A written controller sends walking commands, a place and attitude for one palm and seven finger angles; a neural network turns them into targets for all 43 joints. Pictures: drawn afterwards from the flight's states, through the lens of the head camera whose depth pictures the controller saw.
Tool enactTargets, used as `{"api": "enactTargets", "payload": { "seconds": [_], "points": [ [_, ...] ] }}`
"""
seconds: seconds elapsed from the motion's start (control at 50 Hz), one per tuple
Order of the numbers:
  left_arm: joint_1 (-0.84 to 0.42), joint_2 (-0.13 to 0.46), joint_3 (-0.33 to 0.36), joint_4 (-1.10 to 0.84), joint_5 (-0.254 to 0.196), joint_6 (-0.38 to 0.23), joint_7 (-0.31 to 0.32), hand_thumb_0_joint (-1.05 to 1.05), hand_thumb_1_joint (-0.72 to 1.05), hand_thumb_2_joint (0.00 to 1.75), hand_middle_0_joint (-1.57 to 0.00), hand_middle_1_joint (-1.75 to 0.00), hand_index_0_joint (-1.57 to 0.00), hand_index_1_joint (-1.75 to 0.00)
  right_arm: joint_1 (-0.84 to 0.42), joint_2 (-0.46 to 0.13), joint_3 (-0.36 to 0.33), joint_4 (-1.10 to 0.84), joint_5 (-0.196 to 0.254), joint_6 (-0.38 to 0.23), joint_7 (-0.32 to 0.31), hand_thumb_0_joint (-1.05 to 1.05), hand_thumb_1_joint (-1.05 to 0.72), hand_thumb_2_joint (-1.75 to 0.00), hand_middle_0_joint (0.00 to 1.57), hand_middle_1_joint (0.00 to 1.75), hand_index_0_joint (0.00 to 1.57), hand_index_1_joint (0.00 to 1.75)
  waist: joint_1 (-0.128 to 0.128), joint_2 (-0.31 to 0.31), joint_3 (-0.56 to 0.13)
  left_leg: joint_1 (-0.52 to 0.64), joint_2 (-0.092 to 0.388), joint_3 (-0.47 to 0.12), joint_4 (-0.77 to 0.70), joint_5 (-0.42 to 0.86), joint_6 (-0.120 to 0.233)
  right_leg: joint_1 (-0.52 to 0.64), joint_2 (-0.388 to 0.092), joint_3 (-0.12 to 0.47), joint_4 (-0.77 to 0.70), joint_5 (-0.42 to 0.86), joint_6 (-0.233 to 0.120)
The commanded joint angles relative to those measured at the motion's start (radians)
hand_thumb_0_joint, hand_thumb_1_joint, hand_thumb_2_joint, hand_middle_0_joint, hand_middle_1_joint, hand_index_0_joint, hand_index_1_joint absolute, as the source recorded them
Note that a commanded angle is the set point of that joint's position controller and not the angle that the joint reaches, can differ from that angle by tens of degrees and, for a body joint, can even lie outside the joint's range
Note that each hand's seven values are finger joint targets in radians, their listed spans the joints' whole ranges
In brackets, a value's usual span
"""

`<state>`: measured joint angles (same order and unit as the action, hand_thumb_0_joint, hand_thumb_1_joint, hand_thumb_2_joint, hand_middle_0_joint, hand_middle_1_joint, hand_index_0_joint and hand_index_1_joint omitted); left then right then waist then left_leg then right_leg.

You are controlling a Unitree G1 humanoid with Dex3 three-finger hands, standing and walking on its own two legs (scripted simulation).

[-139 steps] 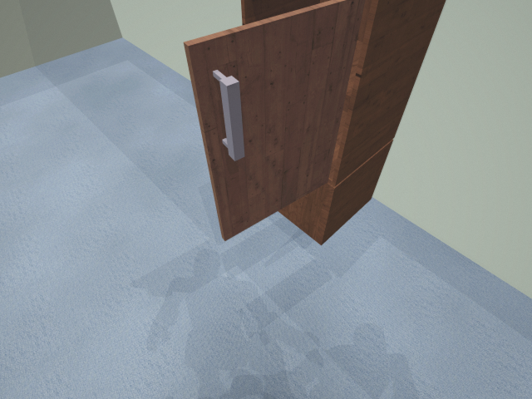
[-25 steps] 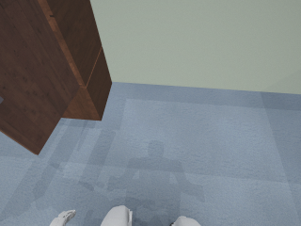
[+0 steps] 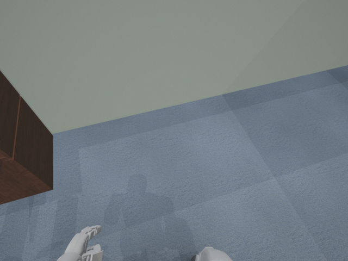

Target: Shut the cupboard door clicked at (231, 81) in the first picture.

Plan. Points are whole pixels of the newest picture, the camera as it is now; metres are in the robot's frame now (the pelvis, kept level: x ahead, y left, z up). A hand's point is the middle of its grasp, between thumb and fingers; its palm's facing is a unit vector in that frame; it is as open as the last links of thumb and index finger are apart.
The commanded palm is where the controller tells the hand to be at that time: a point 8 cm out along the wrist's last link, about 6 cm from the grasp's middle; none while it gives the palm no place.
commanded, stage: walk to a spot facing it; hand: left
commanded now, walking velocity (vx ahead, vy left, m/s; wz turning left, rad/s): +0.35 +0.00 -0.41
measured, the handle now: out of the picture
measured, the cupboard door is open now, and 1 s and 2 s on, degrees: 81 81 81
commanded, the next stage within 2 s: turn to face it in 0.86 s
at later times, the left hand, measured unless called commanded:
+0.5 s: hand (107, 218) +0.25 +0.19 -0.18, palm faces -0.12 -0.97 -0.19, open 7.4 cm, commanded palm none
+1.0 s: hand (151, 146) +0.48 +0.07 -0.17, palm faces -0.23 -0.96 -0.17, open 7.3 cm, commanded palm none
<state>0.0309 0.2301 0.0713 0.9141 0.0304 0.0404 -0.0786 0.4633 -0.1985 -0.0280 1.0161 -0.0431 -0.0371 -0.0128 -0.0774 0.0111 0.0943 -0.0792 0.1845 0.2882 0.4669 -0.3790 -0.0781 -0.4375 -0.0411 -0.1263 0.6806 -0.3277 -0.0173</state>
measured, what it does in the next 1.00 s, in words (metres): walks ahead, turning right: right foot, then left foot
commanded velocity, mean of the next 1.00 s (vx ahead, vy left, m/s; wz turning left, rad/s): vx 0.32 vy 0.00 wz -0.17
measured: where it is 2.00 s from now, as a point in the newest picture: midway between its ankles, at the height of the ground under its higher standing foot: (197, 183)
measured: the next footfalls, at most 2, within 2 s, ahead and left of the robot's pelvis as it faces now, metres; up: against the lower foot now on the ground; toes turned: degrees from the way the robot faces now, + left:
right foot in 0.04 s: +0.09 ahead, -0.12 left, +0.00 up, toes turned -7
left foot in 0.38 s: +0.27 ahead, +0.10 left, +0.00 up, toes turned -1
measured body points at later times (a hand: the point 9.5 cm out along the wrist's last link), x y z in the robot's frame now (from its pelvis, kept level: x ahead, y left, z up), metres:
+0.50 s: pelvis +0.19 -0.01 +0.00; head +0.23 +0.00 +0.45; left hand +0.26 +0.24 -0.16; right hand +0.24 -0.26 -0.13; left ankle +0.23 +0.10 -0.73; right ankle +0.11 -0.11 -0.65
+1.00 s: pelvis +0.41 -0.10 +0.01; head +0.44 -0.10 +0.45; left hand +0.50 +0.12 -0.15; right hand +0.38 -0.33 -0.14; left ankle +0.51 +0.01 -0.71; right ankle +0.34 -0.18 -0.74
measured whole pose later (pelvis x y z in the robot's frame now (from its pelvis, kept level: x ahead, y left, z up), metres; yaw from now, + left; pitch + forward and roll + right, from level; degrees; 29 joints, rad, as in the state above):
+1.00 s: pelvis +0.41 -0.10 +0.01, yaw -16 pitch +1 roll -1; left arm 0.24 0.18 0.06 1.08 0.02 -0.05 -0.01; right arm 0.22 -0.16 -0.05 1.04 -0.02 -0.03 0.02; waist -0.02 -0.01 0.06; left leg -0.46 0.11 0.11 0.72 -0.27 -0.04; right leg -0.13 0.00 -0.12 0.40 -0.28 -0.03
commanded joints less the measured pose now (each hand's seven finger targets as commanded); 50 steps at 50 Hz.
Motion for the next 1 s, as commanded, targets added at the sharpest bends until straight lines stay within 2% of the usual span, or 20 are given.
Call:
{"api": "enactTargets", "payload": {
  "seconds": [0.0, 0.02, 0.04, 0.12, 0.24, 0.3, 0.32, 0.34, 0.36, 0.38, 0.42, 0.52, 0.6, 0.66, 0.68, 0.7, 0.72, 0.76, 0.82, 0.98],
  "points": [
    [0.437, 0.272, 0.077, 0.044, 0.002, -0.073, 0.043, 0.00, 0.90, 0.90, -0.20, -0.30, -0.20, -0.30, -0.117, -0.098, -0.013, -0.145, 0.044, -0.020, 0.010, 0.00, -0.90, -0.90, 0.20, 0.30, 0.20, 0.30, 0.263, -0.274, -0.309, -0.624, -0.061, 0.022, 0.672, -0.100, 0.010, 0.857, -0.327, 0.545, -0.294, 0.067, -0.216],
    [0.444, 0.313, 0.080, 0.059, -0.026, -0.063, 0.059, 0.00, 0.90, 0.90, -0.20, -0.30, -0.20, -0.30, -0.233, -0.117, -0.025, -0.179, 0.036, -0.016, 0.000, 0.00, -0.90, -0.90, 0.20, 0.30, 0.20, 0.30, 0.262, -0.222, -0.209, -0.745, -0.067, -0.187, 0.843, -0.261, 0.018, 0.722, -0.423, 0.686, -0.387, 0.179, -0.273],
    [0.341, 0.261, 0.065, 0.029, -0.025, -0.062, 0.069, 0.00, 0.90, 0.90, -0.20, -0.30, -0.20, -0.30, -0.247, -0.118, -0.035, -0.176, 0.034, -0.011, 0.000, 0.00, -0.90, -0.90, 0.20, 0.30, 0.20, 0.30, 0.203, -0.169, -0.118, -0.747, -0.018, -0.264, 0.868, -0.150, 0.020, 0.558, -0.375, 0.617, -0.418, 0.021, -0.262],
    [0.120, 0.129, 0.031, -0.030, -0.003, -0.082, 0.078, 0.00, 0.90, 0.90, -0.20, -0.30, -0.20, -0.30, -0.136, -0.078, -0.040, -0.089, 0.012, 0.023, 0.011, 0.00, -0.90, -0.90, 0.20, 0.30, 0.20, 0.30, 0.043, -0.176, -0.072, -0.468, -0.015, -0.241, 0.619, 0.035, 0.007, 0.201, -0.202, 0.301, -0.465, 0.084, -0.168],
    [0.181, 0.138, 0.045, 0.018, -0.004, -0.096, 0.062, 0.00, 0.90, 0.90, -0.20, -0.30, -0.20, -0.30, -0.238, -0.050, -0.040, -0.124, 0.015, 0.000, 0.029, 0.00, -0.90, -0.90, 0.20, 0.30, 0.20, 0.30, 0.068, -0.124, -0.057, -0.352, -0.084, -0.200, 0.251, 0.118, 0.021, 0.218, -0.173, 0.301, -0.444, 0.031, -0.167],
    [0.194, 0.128, 0.042, 0.036, -0.012, -0.091, 0.064, 0.00, 0.90, 0.90, -0.20, -0.30, -0.20, -0.30, -0.201, -0.078, -0.045, -0.109, 0.015, -0.018, 0.022, 0.00, -0.90, -0.90, 0.20, 0.30, 0.20, 0.30, 0.040, -0.074, -0.077, -0.141, -0.125, -0.171, 0.051, 0.175, 0.031, 0.183, -0.134, 0.288, -0.333, 0.072, -0.130],
    [0.176, 0.105, 0.037, 0.026, -0.014, -0.091, 0.062, 0.00, 0.90, 0.90, -0.20, -0.30, -0.20, -0.30, -0.101, -0.122, -0.055, -0.076, 0.012, -0.028, 0.012, 0.00, -0.90, -0.90, 0.20, 0.30, 0.20, 0.30, -0.013, 0.000, -0.110, 0.036, -0.094, -0.218, -0.007, 0.141, 0.056, 0.089, -0.084, 0.243, -0.180, 0.121, -0.102],
    [0.198, 0.038, 0.026, 0.009, -0.019, -0.092, 0.056, 0.00, 0.90, 0.90, -0.20, -0.30, -0.20, -0.30, 0.031, -0.225, -0.079, -0.046, -0.009, -0.037, 0.002, 0.00, -0.90, -0.90, 0.20, 0.30, 0.20, 0.30, -0.062, 0.217, -0.188, 0.225, 0.138, -0.531, -0.096, 0.034, 0.148, -0.093, 0.037, 0.131, 0.126, -0.004, -0.042],
    [0.175, 0.023, 0.012, -0.023, -0.020, -0.099, 0.052, 0.00, 0.90, 0.90, -0.20, -0.30, -0.20, -0.30, 0.122, -0.281, -0.084, -0.034, -0.015, -0.028, -0.009, 0.00, -0.90, -0.90, 0.20, 0.30, 0.20, 0.30, -0.082, 0.300, -0.224, 0.293, 0.336, -0.798, -0.221, -0.013, 0.258, -0.250, 0.094, 0.094, 0.429, -0.254, -0.019],
    [0.114, 0.050, 0.018, -0.028, -0.005, -0.101, 0.053, 0.00, 0.90, 0.90, -0.20, -0.30, -0.20, -0.30, 0.072, -0.249, -0.075, -0.043, -0.008, -0.022, -0.007, 0.00, -0.90, -0.90, 0.20, 0.30, 0.20, 0.30, -0.068, 0.177, -0.159, 0.172, 0.337, -0.786, -0.240, -0.074, 0.280, -0.296, 0.026, 0.159, 0.572, -0.212, -0.029],
    [0.083, 0.043, 0.020, -0.014, 0.000, -0.096, 0.040, 0.00, 0.90, 0.90, -0.20, -0.30, -0.20, -0.30, -0.052, -0.160, -0.052, -0.073, -0.004, -0.032, -0.008, 0.00, -0.90, -0.90, 0.20, 0.30, 0.20, 0.30, -0.006, 0.138, -0.037, 0.003, 0.267, -0.609, -0.275, 0.010, 0.233, -0.321, -0.055, 0.171, 0.629, -0.043, -0.009],
    [0.108, -0.014, -0.003, 0.007, -0.002, -0.064, 0.022, 0.00, 0.90, 0.90, -0.20, -0.30, -0.20, -0.30, -0.089, -0.147, -0.044, -0.044, 0.004, -0.043, -0.007, 0.00, -0.90, -0.90, 0.20, 0.30, 0.20, 0.30, 0.046, 0.136, -0.092, -0.008, 0.131, -0.204, -0.239, 0.362, 0.171, -0.115, -0.063, 0.071, 0.195, 0.038, 0.014],
    [0.089, -0.002, 0.003, 0.010, 0.001, -0.063, 0.021, 0.00, 0.90, 0.90, -0.20, -0.30, -0.20, -0.30, -0.096, -0.154, -0.052, -0.027, 0.001, -0.021, 0.006, 0.00, -0.90, -0.90, 0.20, 0.30, 0.20, 0.30, 0.053, 0.124, -0.030, -0.109, 0.138, -0.176, -0.245, 0.135, 0.166, 0.043, -0.020, -0.001, 0.015, 0.088, 0.010],
    [0.228, 0.044, 0.019, 0.061, 0.005, -0.071, 0.026, 0.00, 0.90, 0.90, -0.20, -0.30, -0.20, -0.30, -0.118, -0.154, -0.042, -0.018, 0.007, -0.010, 0.007, 0.00, -0.90, -0.90, 0.20, 0.30, 0.20, 0.30, 0.135, 0.056, -0.074, -0.161, 0.079, -0.118, -0.027, 0.239, 0.122, 0.303, 0.039, -0.041, -0.109, 0.098, -0.019],
    [0.376, 0.110, 0.039, 0.106, 0.007, -0.084, 0.037, 0.00, 0.90, 0.90, -0.20, -0.30, -0.20, -0.30, -0.139, -0.127, -0.034, -0.026, 0.019, -0.013, 0.012, 0.00, -0.90, -0.90, 0.20, 0.30, 0.20, 0.30, 0.209, -0.072, -0.141, -0.307, 0.011, -0.048, 0.245, 0.284, 0.085, 0.538, -0.062, 0.115, -0.187, -0.023, -0.079],
    [0.533, 0.234, 0.072, 0.145, 0.003, -0.092, 0.057, 0.00, 0.90, 0.90, -0.20, -0.30, -0.20, -0.30, -0.165, -0.060, -0.023, -0.069, 0.036, -0.020, 0.022, 0.00, -0.90, -0.90, 0.20, 0.30, 0.20, 0.30, 0.263, -0.370, -0.213, -0.559, -0.135, -0.026, 0.586, -0.113, 0.044, 0.705, -0.335, 0.578, -0.370, -0.104, -0.203],
    [0.505, 0.244, 0.066, 0.142, -0.020, -0.084, 0.067, 0.00, 0.90, 0.90, -0.20, -0.30, -0.20, -0.30, -0.239, -0.081, -0.033, -0.092, 0.029, -0.016, 0.019, 0.00, -0.90, -0.90, 0.20, 0.30, 0.20, 0.30, 0.250, -0.256, -0.147, -0.654, -0.108, -0.191, 0.749, -0.246, 0.054, 0.620, -0.404, 0.689, -0.482, -0.153, -0.255],
    [0.327, 0.146, 0.038, 0.094, -0.013, -0.086, 0.081, 0.00, 0.90, 0.90, -0.20, -0.30, -0.20, -0.30, -0.240, -0.085, -0.039, -0.063, 0.024, -0.013, 0.014, 0.00, -0.90, -0.90, 0.20, 0.30, 0.20, 0.30, 0.153, -0.241, -0.067, -0.634, -0.022, -0.273, 0.774, -0.060, 0.052, 0.398, -0.346, 0.543, -0.495, -0.182, -0.208],
    [0.230, 0.060, 0.014, 0.077, -0.004, -0.103, 0.087, 0.00, 0.90, 0.90, -0.20, -0.30, -0.20, -0.30, -0.166, -0.030, -0.031, -0.003, 0.015, 0.007, 0.018, 0.00, -0.90, -0.90, 0.20, 0.30, 0.20, 0.30, 0.066, -0.136, -0.056, -0.442, -0.010, -0.241, 0.558, 0.011, 0.035, 0.221, -0.260, 0.280, -0.494, 0.099, -0.169],
    [0.257, 0.074, 0.012, 0.140, -0.017, -0.112, 0.084, 0.00, 0.90, 0.90, -0.20, -0.30, -0.20, -0.30, -0.179, -0.005, -0.017, 0.001, 0.021, -0.008, 0.024, 0.00, -0.90, -0.90, 0.20, 0.30, 0.20, 0.30, 0.054, -0.099, -0.075, -0.262, -0.110, -0.155, 0.081, 0.213, 0.048, 0.339, -0.182, 0.103, -0.353, 0.390, -0.101]
  ]
}}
